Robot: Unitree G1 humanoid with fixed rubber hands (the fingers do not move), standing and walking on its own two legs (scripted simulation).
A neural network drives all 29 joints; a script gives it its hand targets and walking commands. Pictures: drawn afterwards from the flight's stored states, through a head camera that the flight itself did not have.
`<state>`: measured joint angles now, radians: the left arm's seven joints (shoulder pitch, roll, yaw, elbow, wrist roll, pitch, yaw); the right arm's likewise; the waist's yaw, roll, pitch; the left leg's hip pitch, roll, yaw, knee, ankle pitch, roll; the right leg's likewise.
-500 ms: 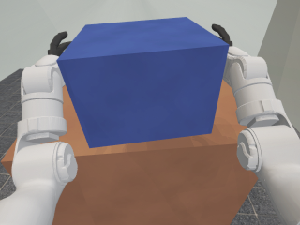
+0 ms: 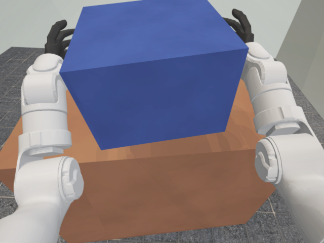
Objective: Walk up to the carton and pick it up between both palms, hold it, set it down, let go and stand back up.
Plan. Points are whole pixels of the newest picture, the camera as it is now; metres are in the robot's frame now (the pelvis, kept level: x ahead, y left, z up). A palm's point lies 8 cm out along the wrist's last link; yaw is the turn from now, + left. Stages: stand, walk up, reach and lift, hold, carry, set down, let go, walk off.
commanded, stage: set down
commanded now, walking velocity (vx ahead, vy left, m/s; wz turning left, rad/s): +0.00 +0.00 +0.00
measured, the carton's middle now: (153, 68) +0.45 +0.01 +0.24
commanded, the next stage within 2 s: none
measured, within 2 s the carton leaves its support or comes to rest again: neither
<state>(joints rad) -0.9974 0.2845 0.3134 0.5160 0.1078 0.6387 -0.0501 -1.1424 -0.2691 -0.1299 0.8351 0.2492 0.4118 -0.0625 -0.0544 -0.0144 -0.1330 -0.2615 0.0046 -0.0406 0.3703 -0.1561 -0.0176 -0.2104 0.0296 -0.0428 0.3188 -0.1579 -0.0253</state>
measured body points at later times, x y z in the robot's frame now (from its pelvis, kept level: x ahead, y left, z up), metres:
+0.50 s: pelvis +0.00 +0.00 +0.00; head -0.03 +0.02 +0.45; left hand +0.44 +0.20 +0.26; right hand +0.44 -0.19 +0.28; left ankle +0.02 +0.12 -0.75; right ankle +0.00 -0.10 -0.75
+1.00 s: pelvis +0.01 +0.00 +0.00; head +0.00 +0.01 +0.45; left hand +0.46 +0.20 +0.24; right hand +0.46 -0.19 +0.26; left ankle +0.02 +0.12 -0.75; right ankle +0.00 -0.10 -0.75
